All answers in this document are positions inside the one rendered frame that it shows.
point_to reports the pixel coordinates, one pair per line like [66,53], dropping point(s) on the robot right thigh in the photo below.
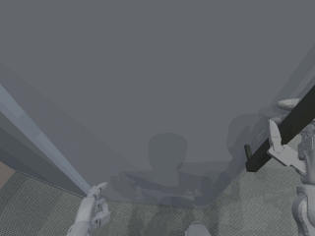
[197,229]

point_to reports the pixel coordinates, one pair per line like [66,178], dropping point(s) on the left robot forearm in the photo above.
[80,229]

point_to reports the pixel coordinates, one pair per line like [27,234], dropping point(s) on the right robot forearm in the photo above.
[303,210]

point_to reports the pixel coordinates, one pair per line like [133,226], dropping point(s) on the right robot hand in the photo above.
[287,156]

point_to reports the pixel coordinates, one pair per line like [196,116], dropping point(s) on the fridge door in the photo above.
[157,98]

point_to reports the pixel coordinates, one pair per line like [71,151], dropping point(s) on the handle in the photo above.
[299,117]

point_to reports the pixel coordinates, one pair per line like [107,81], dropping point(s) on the left robot hand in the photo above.
[89,207]

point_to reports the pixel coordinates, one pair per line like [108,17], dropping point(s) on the right robot shin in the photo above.
[195,222]

